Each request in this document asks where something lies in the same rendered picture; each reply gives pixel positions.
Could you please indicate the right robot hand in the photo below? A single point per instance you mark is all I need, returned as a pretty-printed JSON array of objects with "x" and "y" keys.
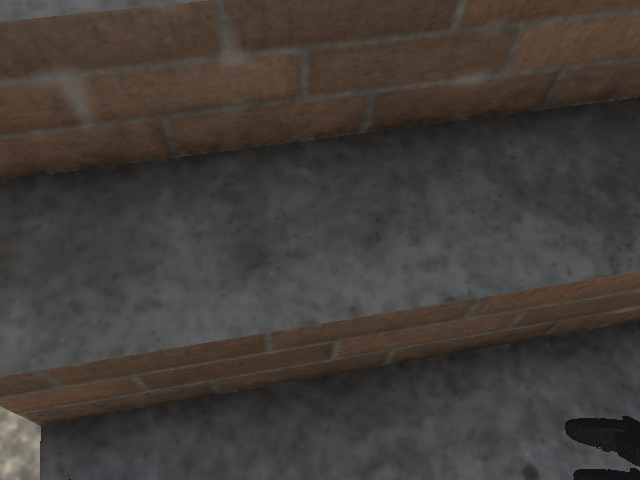
[{"x": 621, "y": 436}]

